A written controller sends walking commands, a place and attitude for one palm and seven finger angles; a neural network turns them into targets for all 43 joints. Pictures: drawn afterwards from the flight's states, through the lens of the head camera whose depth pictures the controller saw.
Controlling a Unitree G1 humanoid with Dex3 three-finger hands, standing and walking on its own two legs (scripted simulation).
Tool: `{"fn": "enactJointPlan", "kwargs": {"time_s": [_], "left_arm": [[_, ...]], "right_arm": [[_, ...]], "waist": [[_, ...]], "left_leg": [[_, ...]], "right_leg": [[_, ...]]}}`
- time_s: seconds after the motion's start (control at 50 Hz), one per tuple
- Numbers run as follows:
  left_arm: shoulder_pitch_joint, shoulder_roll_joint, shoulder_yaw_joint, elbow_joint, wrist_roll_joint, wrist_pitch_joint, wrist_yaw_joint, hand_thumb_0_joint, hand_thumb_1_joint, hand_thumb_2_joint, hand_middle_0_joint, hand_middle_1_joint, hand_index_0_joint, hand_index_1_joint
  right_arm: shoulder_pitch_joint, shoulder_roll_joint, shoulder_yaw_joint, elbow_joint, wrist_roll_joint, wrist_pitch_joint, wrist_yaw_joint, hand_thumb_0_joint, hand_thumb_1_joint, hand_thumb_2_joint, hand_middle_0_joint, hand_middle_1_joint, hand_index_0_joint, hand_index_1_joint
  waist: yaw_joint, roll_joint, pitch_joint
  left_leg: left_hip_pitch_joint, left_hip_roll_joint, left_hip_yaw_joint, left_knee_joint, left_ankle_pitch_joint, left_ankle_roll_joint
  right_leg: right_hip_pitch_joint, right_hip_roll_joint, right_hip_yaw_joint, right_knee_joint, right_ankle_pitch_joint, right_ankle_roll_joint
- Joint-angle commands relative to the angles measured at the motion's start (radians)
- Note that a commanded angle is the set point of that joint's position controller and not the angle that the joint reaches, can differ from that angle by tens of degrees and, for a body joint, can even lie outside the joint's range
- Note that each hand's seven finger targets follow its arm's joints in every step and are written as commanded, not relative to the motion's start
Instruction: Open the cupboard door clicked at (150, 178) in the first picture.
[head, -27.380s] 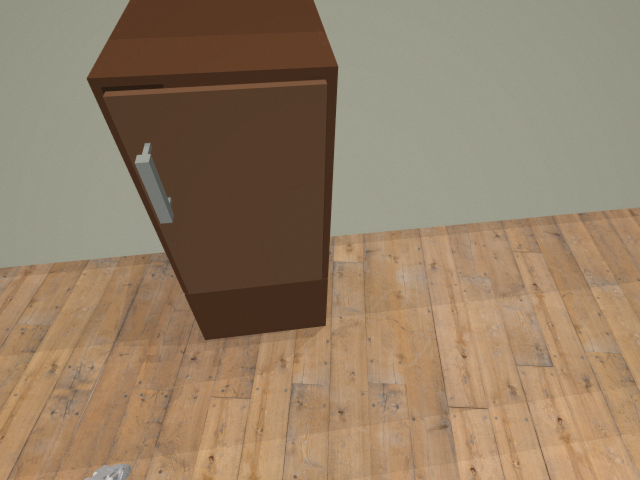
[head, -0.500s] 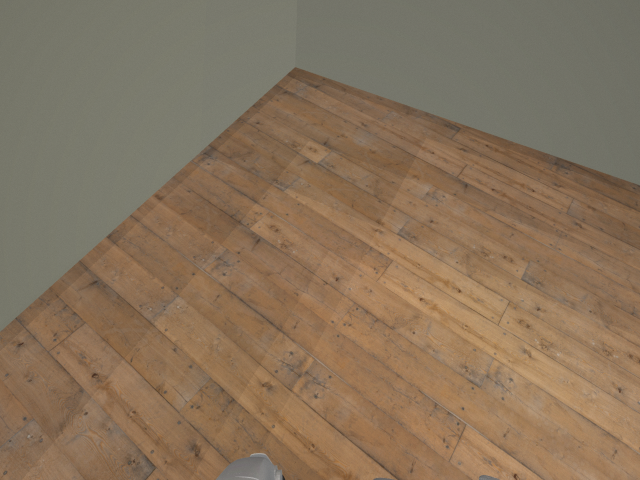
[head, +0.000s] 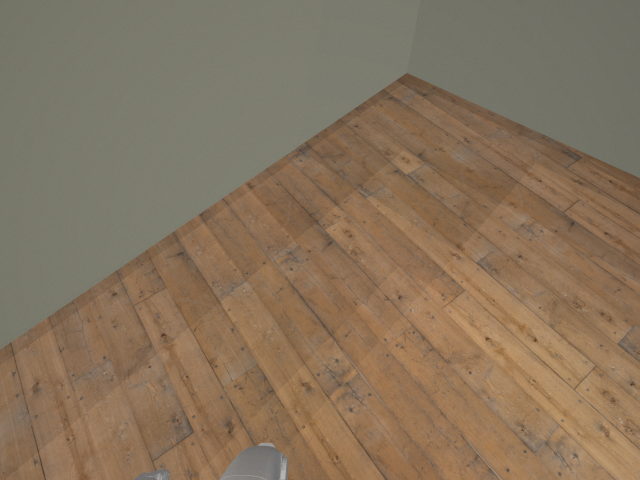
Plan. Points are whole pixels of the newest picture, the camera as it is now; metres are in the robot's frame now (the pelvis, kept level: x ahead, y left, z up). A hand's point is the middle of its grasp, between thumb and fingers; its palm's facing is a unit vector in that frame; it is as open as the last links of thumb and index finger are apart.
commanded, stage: turn to face it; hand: left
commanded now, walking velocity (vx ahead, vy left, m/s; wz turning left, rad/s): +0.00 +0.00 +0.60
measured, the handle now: out of the picture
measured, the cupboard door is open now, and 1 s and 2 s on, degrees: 52 52 52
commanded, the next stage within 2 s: none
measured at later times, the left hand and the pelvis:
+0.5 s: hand out of the picture +0.06 +0.22 -0.16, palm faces +0.31 -0.90 -0.30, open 7.4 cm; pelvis +0.03 -0.03 -0.01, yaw +18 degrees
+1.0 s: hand out of the picture -0.01 +0.20 -0.18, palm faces +0.60 -0.76 -0.24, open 7.4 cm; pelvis +0.05 -0.02 +0.00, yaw +37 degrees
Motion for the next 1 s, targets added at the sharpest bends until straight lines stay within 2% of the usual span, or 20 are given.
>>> {"fn": "enactJointPlan", "kwargs": {"time_s": [0.0, 0.06, 0.1, 0.12, 0.14, 0.16, 0.18, 0.26, 0.42, 0.44, 0.48, 0.52, 0.58, 0.68, 0.74, 0.76, 0.8, 0.82, 0.9, 0.98], "left_arm": [[0.084, 0.198, 0.051, -0.041, 0.0, -0.035, 0.012, 0.0, 0.9, 0.9, -0.2, -0.3, -0.2, -0.3], [0.119, 0.242, 0.06, -0.028, -0.001, -0.035, 0.006, 0.0, 0.9, 0.9, -0.2, -0.3, -0.2, -0.3], [0.078, 0.246, 0.061, -0.037, -0.012, -0.037, 0.0, 0.0, 0.9, 0.9, -0.2, -0.3, -0.2, -0.3], [0.053, 0.225, 0.058, -0.058, -0.019, -0.035, -0.002, 0.0, 0.9, 0.9, -0.2, -0.3, -0.2, -0.3], [0.02, 0.138, 0.038, -0.102, -0.026, -0.03, -0.009, 0.0, 0.9, 0.9, -0.2, -0.3, -0.2, -0.3], [-0.049, 0.142, 0.031, -0.125, -0.019, -0.014, 0.0, 0.0, 0.9, 0.9, -0.2, -0.3, -0.2, -0.3], [-0.054, 0.148, 0.036, -0.142, -0.015, -0.008, 0.007, 0.0, 0.9, 0.9, -0.2, -0.3, -0.2, -0.3], [-0.042, 0.135, 0.044, -0.078, -0.012, 0.01, -0.008, 0.0, 0.9, 0.9, -0.2, -0.3, -0.2, -0.3], [0.063, 0.128, 0.05, -0.062, -0.014, -0.004, -0.014, 0.0, 0.9, 0.9, -0.2, -0.3, -0.2, -0.3], [0.11, 0.158, 0.06, -0.055, -0.01, -0.012, -0.009, 0.0, 0.9, 0.9, -0.2, -0.3, -0.2, -0.3], [0.112, 0.301, 0.079, -0.079, 0.008, -0.025, 0.006, 0.0, 0.9, 0.9, -0.2, -0.3, -0.2, -0.3], [-0.012, 0.229, 0.063, -0.112, 0.002, -0.025, 0.013, 0.0, 0.9, 0.9, -0.2, -0.3, -0.2, -0.3], [-0.045, 0.17, 0.041, -0.114, -0.003, -0.029, 0.009, 0.0, 0.9, 0.9, -0.2, -0.3, -0.2, -0.3], [0.078, 0.222, 0.062, -0.066, 0.003, -0.032, 0.01, 0.0, 0.9, 0.9, -0.2, -0.3, -0.2, -0.3], [0.071, 0.236, 0.069, -0.056, -0.006, -0.028, 0.002, 0.0, 0.9, 0.9, -0.2, -0.3, -0.2, -0.3], [0.051, 0.223, 0.068, -0.061, -0.014, -0.025, -0.001, 0.0, 0.9, 0.9, -0.2, -0.3, -0.2, -0.3], [-0.034, 0.112, 0.033, -0.131, -0.02, -0.015, -0.008, 0.0, 0.9, 0.9, -0.2, -0.3, -0.2, -0.3], [-0.081, 0.141, 0.037, -0.145, -0.014, -0.005, -0.003, 0.0, 0.9, 0.9, -0.2, -0.3, -0.2, -0.3], [-0.06, 0.13, 0.044, -0.085, -0.012, 0.007, -0.01, 0.0, 0.9, 0.9, -0.2, -0.3, -0.2, -0.3], [-0.062, 0.112, 0.041, -0.08, -0.017, 0.006, -0.013, 0.0, 0.9, 0.9, -0.2, -0.3, -0.2, -0.3]], "right_arm": [[-0.14, -0.027, 0.017, -0.121, 0.008, -0.039, 0.009, 0.0, -0.9, -0.9, 0.2, 0.3, 0.2, 0.3], [-0.135, -0.029, 0.028, -0.125, 0.009, -0.048, 0.007, 0.0, -0.9, -0.9, 0.2, 0.3, 0.2, 0.3], [-0.035, -0.073, 0.017, -0.102, 0.005, -0.053, 0.002, 0.0, -0.9, -0.9, 0.2, 0.3, 0.2, 0.3], [0.056, -0.14, -0.001, -0.081, -0.001, -0.06, -0.002, 0.0, -0.9, -0.9, 0.2, 0.3, 0.2, 0.3], [0.147, -0.258, -0.033, -0.069, -0.007, -0.068, -0.011, 0.0, -0.9, -0.9, 0.2, 0.3, 0.2, 0.3], [0.203, -0.29, -0.035, -0.041, 0.003, -0.059, -0.021, 0.0, -0.9, -0.9, 0.2, 0.3, 0.2, 0.3], [0.163, -0.285, -0.03, -0.053, -0.004, -0.057, -0.023, 0.0, -0.9, -0.9, 0.2, 0.3, 0.2, 0.3], [-0.024, -0.192, -0.003, -0.103, -0.007, -0.061, -0.042, 0.0, -0.9, -0.9, 0.2, 0.3, 0.2, 0.3], [-0.109, -0.198, -0.022, -0.133, -0.006, -0.041, -0.029, 0.0, -0.9, -0.9, 0.2, 0.3, 0.2, 0.3], [-0.127, -0.173, -0.02, -0.144, 0.001, -0.04, -0.027, 0.0, -0.9, -0.9, 0.2, 0.3, 0.2, 0.3], [-0.138, -0.085, -0.008, -0.178, 0.008, -0.042, -0.015, 0.0, -0.9, -0.9, 0.2, 0.3, 0.2, 0.3], [-0.092, -0.1, -0.015, -0.157, 0.0, -0.029, -0.004, 0.0, -0.9, -0.9, 0.2, 0.3, 0.2, 0.3], [-0.074, -0.071, -0.003, -0.12, 0.001, -0.021, 0.007, 0.0, -0.9, -0.9, 0.2, 0.3, 0.2, 0.3], [-0.145, -0.026, 0.024, -0.134, 0.011, -0.038, 0.01, 0.0, -0.9, -0.9, 0.2, 0.3, 0.2, 0.3], [-0.076, -0.048, 0.022, -0.117, 0.009, -0.048, 0.007, 0.0, -0.9, -0.9, 0.2, 0.3, 0.2, 0.3], [-0.014, -0.085, 0.012, -0.1, 0.006, -0.053, 0.006, 0.0, -0.9, -0.9, 0.2, 0.3, 0.2, 0.3], [0.132, -0.262, -0.036, -0.075, -0.003, -0.059, -0.011, 0.0, -0.9, -0.9, 0.2, 0.3, 0.2, 0.3], [0.163, -0.268, -0.033, -0.057, -0.006, -0.054, -0.021, 0.0, -0.9, -0.9, 0.2, 0.3, 0.2, 0.3], [-0.02, -0.181, -0.006, -0.095, -0.007, -0.063, -0.043, 0.0, -0.9, -0.9, 0.2, 0.3, 0.2, 0.3], [-0.009, -0.183, -0.009, -0.087, -0.009, -0.064, -0.041, 0.0, -0.9, -0.9, 0.2, 0.3, 0.2, 0.3]], "waist": [[0.081, -0.198, -0.075], [0.083, -0.199, -0.116], [0.022, -0.188, -0.165], [-0.033, -0.073, -0.234], [-0.081, 0.252, -0.275], [-0.094, 0.225, -0.289], [-0.072, 0.129, -0.233], [0.007, 0.189, -0.101], [0.066, 0.153, -0.107], [0.095, 0.085, -0.109], [0.118, -0.356, -0.085], [0.039, -0.208, -0.055], [0.017, -0.246, -0.066], [0.084, -0.214, -0.127], [0.049, -0.188, -0.141], [0.01, -0.121, -0.168], [-0.071, 0.297, -0.212], [-0.078, 0.179, -0.211], [0.01, 0.212, -0.109], [0.011, 0.146, -0.129]], "left_leg": [[-0.013, 0.019, 0.087, -0.23, -0.033, -0.01], [0.107, -0.021, 0.133, -0.399, 0.012, 0.009], [0.299, -0.031, 0.125, -0.566, 0.186, 0.032], [0.521, 0.071, 0.029, -0.605, 0.458, 0.073], [0.7, 0.379, -0.39, -0.617, 0.912, 0.241], [0.691, 0.45, -0.457, -0.606, 1.103, 0.337], [0.591, 0.444, -0.368, -0.622, 0.851, 0.336], [0.358, 0.252, -0.277, -0.699, 0.525, 0.224], [0.155, 0.169, -0.313, -0.66, 0.204, 0.178], [0.074, 0.116, -0.278, -0.582, 0.137, 0.139], [-0.097, -0.063, -0.047, -0.063, -0.202, 0.024], [-0.037, 0.014, -0.083, 0.138, -0.101, 0.035], [-0.01, 0.038, -0.01, 0.095, -0.027, -0.001], [0.085, 0.018, 0.085, -0.297, -0.05, -0.002], [0.25, -0.004, 0.107, -0.526, 0.111, 0.019], [0.397, 0.016, 0.072, -0.633, 0.259, 0.036], [0.638, 0.426, -0.446, -0.677, 0.916, 0.271], [0.603, 0.444, -0.415, -0.654, 0.887, 0.325], [0.419, 0.258, -0.26, -0.689, 0.635, 0.226], [0.41, 0.226, -0.254, -0.682, 0.603, 0.215]], "right_leg": [[0.224, -0.233, 0.054, -0.038, 0.786, -0.116], [0.231, -0.242, 0.036, 0.05, 0.885, -0.101], [0.15, -0.219, -0.021, 0.19, 0.85, -0.044], [-0.017, -0.197, -0.062, 0.342, 0.63, 0.003], [-0.337, -0.037, -0.074, 0.584, -0.17, 0.081], [-0.408, -0.02, 0.06, 0.692, -0.364, 0.07], [-0.398, -0.042, 0.096, 0.712, -0.335, 0.06], [-0.323, -0.016, 0.098, 0.613, -0.149, 0.063], [0.014, 0.076, 0.033, 0.11, -0.006, 0.044], [0.121, 0.041, 0.06, -0.037, 0.044, 0.036], [0.088, -0.411, 0.542, -0.315, -0.048, -0.138], [-0.045, -0.344, 0.362, -0.268, -0.017, -0.172], [0.021, -0.23, 0.117, -0.168, 0.342, -0.129], [0.206, -0.267, 0.046, -0.038, 0.657, -0.131], [0.142, -0.253, -0.014, 0.072, 0.623, -0.073], [0.043, -0.239, -0.046, 0.173, 0.538, -0.029], [-0.398, -0.039, -0.041, 0.569, -0.349, 0.085], [-0.413, -0.051, 0.067, 0.655, -0.334, 0.066], [-0.357, -0.032, 0.097, 0.614, -0.134, 0.066], [-0.262, 0.014, 0.069, 0.432, -0.125, 0.063]]}}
